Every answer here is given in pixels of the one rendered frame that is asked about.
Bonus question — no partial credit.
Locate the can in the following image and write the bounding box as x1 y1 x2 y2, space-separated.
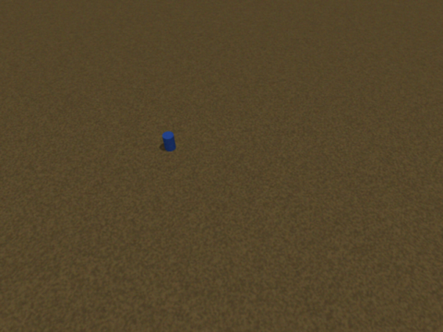
162 131 176 151

